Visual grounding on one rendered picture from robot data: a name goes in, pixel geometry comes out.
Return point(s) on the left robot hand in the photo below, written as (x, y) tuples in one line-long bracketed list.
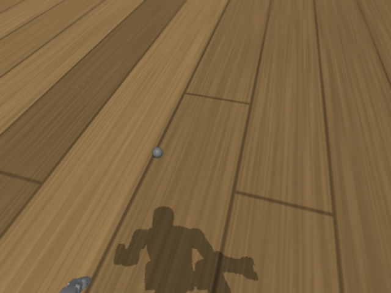
[(76, 285)]

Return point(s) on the ball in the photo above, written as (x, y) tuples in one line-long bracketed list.
[(157, 152)]

